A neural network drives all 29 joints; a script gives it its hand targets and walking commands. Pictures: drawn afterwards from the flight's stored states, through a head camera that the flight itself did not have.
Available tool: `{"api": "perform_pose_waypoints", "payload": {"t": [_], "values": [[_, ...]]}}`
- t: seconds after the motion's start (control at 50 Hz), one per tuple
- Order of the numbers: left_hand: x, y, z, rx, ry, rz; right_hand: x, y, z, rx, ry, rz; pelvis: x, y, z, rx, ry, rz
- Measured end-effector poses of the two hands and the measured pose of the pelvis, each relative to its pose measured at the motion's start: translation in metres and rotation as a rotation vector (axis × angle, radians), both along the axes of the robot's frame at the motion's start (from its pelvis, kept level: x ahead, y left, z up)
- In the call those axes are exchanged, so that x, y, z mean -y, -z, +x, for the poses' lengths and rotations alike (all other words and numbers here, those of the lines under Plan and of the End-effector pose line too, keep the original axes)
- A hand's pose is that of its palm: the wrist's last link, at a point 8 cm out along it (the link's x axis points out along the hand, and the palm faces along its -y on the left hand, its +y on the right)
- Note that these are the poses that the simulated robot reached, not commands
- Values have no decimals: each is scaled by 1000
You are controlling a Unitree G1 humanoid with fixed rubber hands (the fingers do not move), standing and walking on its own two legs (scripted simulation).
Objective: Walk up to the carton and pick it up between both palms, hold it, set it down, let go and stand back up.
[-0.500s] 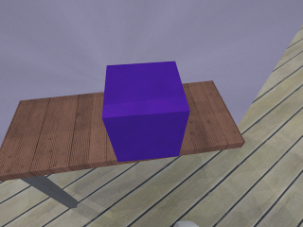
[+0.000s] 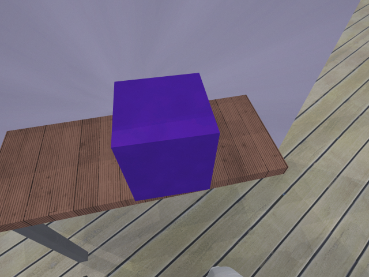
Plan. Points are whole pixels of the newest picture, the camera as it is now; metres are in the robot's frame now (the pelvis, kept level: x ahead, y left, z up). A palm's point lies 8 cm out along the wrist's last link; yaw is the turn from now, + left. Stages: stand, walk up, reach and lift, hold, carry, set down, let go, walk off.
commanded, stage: walk up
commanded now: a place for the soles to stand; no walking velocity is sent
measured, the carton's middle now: (165, 139) +0.43 +0.05 +0.01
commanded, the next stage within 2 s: reach and lift in 0.08 s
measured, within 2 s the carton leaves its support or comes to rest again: neither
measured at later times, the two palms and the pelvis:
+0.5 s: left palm (84, 264) +0.16 +0.24 -0.09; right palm (293, 252) +0.17 -0.24 -0.10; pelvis +0.01 -0.01 -0.01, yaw +5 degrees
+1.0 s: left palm (81, 252) +0.18 +0.24 -0.06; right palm (285, 246) +0.18 -0.21 -0.06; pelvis +0.03 +0.01 +0.01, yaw +4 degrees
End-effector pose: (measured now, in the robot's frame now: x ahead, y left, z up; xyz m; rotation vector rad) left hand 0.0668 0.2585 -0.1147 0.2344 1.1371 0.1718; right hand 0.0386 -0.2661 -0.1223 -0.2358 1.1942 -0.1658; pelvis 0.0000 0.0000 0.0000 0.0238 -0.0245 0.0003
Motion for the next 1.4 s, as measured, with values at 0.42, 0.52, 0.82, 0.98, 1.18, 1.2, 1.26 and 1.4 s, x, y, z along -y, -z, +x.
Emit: {"api": "perform_pose_waypoints", "payload": {"t": [0.42, 0.52, 0.82, 0.98, 1.18, 1.2, 1.26, 1.4], "values": [[26, -28, 100, 88, 2, -15, -20, -22, 138, 331, -88, 71, 11, 11, 3, 67, -78, -13], [22, -27, 91, 87, -22, -18, -27, -25, 132, 326, -94, 65, 14, 5, 10, 52, -89, -10], [17, -46, 107, 275, -36, -44, -53, -41, 125, 422, -97, 103, 4, -9, 28, 38, -83, -20], [23, -56, 111, 378, -43, -61, -54, -59, 138, 499, -112, 106, -5, -14, 34, 57, -75, -29], [29, -63, 103, 475, -67, -72, -65, -71, 150, 574, -113, 138, -14, -17, 38, 76, -79, -35], [30, -64, 103, 484, -68, -74, -67, -71, 150, 579, -112, 143, -14, -17, 38, 77, -79, -35], [31, -67, 101, 510, -74, -78, -72, -74, 152, 605, -114, 154, -15, -17, 38, 79, -80, -36], [33, -75, 103, 593, -79, -76, -80, -79, 157, 662, -116, 179, -15, -16, 37, 84, -83, -36]]}}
